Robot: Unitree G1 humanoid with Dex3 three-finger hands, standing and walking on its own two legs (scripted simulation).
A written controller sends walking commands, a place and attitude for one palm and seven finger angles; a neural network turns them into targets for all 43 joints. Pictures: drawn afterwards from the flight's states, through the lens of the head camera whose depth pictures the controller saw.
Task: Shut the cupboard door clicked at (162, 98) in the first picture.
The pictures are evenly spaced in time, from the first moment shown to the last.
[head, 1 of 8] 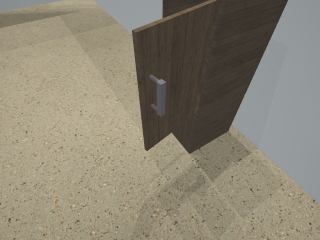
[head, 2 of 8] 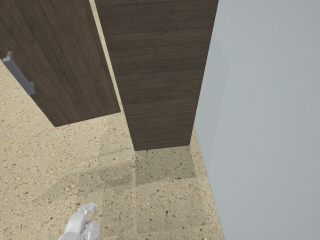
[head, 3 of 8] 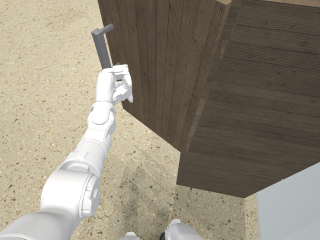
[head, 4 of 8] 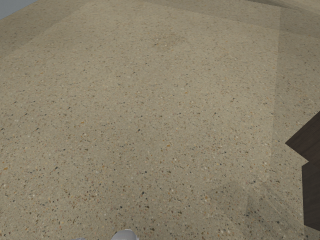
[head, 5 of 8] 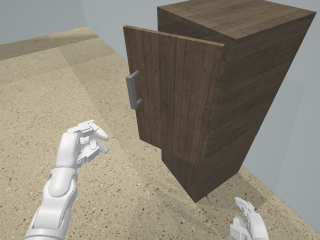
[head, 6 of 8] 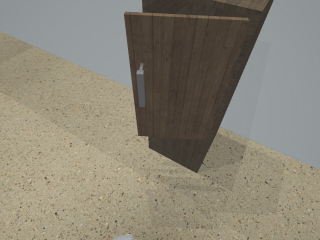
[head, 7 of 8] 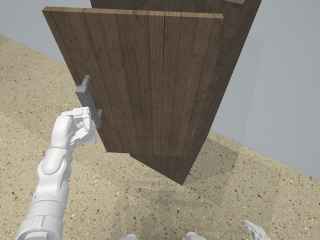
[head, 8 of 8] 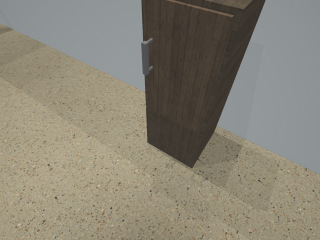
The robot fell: no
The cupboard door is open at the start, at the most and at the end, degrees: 100 100 0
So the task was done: yes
